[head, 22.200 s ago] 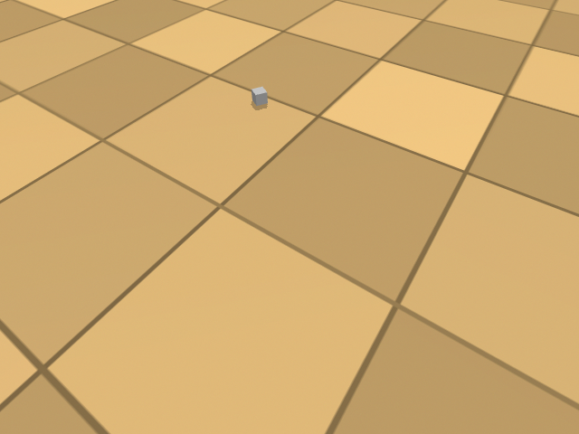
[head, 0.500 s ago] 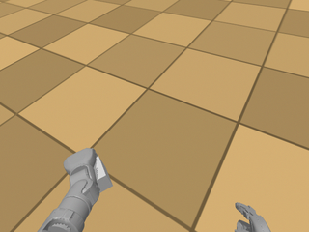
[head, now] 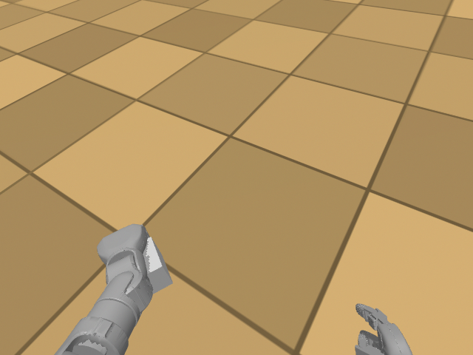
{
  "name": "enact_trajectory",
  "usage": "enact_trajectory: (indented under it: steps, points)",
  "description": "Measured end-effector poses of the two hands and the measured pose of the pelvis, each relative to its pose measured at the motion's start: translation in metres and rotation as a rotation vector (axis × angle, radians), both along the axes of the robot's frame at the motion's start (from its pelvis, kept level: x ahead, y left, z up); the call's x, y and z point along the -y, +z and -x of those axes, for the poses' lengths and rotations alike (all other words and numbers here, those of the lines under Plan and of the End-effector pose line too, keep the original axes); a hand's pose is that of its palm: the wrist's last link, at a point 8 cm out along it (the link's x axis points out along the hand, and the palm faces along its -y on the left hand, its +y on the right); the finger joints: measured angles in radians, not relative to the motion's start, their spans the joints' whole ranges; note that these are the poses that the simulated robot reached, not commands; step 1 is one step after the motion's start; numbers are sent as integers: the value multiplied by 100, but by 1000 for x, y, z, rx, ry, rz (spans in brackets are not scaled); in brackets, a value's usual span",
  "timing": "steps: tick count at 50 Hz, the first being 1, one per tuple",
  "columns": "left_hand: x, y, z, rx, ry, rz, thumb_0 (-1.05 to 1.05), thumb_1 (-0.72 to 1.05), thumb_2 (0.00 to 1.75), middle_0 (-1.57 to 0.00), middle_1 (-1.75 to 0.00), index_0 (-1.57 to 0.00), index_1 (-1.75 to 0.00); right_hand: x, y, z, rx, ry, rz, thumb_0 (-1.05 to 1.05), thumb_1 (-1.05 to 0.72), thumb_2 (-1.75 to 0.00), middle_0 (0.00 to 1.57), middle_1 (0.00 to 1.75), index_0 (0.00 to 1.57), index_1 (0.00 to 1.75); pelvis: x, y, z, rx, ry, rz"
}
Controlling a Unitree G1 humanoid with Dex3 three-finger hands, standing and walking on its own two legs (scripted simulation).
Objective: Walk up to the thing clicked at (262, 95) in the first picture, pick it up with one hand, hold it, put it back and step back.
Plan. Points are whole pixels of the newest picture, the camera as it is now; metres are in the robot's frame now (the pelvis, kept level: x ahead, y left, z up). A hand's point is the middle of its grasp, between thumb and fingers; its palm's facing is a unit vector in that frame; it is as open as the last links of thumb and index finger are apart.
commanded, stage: hold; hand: left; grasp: from above
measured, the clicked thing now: (144, 269) +0.31 +0.22 -0.09
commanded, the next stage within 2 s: crouch in 0.24 s
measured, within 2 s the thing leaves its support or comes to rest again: neither
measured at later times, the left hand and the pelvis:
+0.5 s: hand (137, 262) +0.30 +0.22 -0.05, palm faces -0.38 -0.22 -0.90, open 10.4 cm; pelvis +0.01 +0.00 +0.00, yaw +0 degrees
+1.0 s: hand (160, 284) +0.33 +0.23 -0.23, palm faces -0.39 -0.13 -0.91, open 10.4 cm; pelvis -0.02 +0.00 -0.10, yaw -1 degrees
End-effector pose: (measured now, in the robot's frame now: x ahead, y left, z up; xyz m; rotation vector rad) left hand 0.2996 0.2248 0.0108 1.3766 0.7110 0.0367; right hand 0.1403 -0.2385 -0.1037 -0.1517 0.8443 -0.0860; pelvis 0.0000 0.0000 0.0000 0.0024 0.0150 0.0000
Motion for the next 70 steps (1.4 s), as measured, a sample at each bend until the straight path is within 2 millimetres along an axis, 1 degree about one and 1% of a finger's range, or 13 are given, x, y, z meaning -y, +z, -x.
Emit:
enact_trajectory:
  steps: [20,25,29,33,36,40,43,47,52,56,59,63,70]
  points:
    - [-1,0,-8,2,11,1,-1,-5,47,-71,-50,-71,-50,-3,-2,-6,-17,1,-6,1,-89,-90,20,30,20,30,-3,1,-8,-8,-1,3]
    - [0,-5,-8,-5,2,-6,-1,-5,47,-70,-50,-71,-50,-3,-1,-8,-15,3,-7,1,-88,-90,20,30,20,30,-2,0,-10,-12,1,2]
    - [0,-18,-5,-23,-8,-13,-1,-5,47,-70,-49,-71,-50,-1,-2,-6,-24,3,-2,1,-87,-89,20,30,20,30,-1,0,-10,-21,3,2]
    - [0,-37,-1,-54,-14,-19,-1,-5,47,-71,-49,-71,-49,3,-4,2,-54,-4,10,1,-87,-89,20,30,20,30,-1,-2,-9,-38,4,2]
    - [0,-54,1,-78,-26,-32,-1,-5,47,-71,-48,-71,-49,8,-9,14,-93,-17,24,1,-87,-89,20,30,20,30,0,-5,-8,-60,5,3]
    - [0,-82,-2,-95,-46,-43,-1,-5,47,-71,-48,-71,-48,16,-21,38,-163,-34,54,1,-87,-89,20,30,20,30,0,-16,-2,-122,4,7]
    - [0,-109,-9,-90,-65,-53,-1,-5,47,-71,-48,-71,-48,24,-37,61,-224,-46,84,1,-87,-89,20,30,20,30,0,-34,4,-195,2,11]
    - [0,-152,-22,-42,-71,-62,-1,-5,47,-71,-47,-72,-47,34,-70,93,-304,-68,118,1,-87,-89,20,30,20,30,-2,-70,15,-301,-2,17]
    - [-1,-209,-41,18,-42,-80,-1,-6,48,-73,-46,-73,-46,36,-125,131,-390,-98,130,1,-87,-89,20,29,20,30,-5,-123,30,-426,-10,27]
    - [-3,-252,-54,35,18,-75,-1,-8,49,-74,-44,-74,-45,29,-171,151,-436,-104,110,1,-87,-89,20,29,20,30,-6,-165,41,-502,-14,32]
    - [-4,-282,-60,30,40,-62,-1,-8,49,-74,-45,-75,-45,21,-205,160,-457,-105,84,1,-87,-89,20,29,20,30,-6,-192,49,-541,-18,35]
    - [-3,-319,-63,6,12,-47,-1,-9,49,-74,-46,-75,-47,10,-244,164,-469,-95,53,1,-88,-89,20,29,20,30,-6,-222,56,-578,-20,38]
    - [-5,-378,-59,-28,-38,-28,-1,-7,47,-74,-46,-74,-46,1,-294,157,-462,-53,43,1,-88,-89,20,30,21,30,-4,-268,61,-620,-19,43]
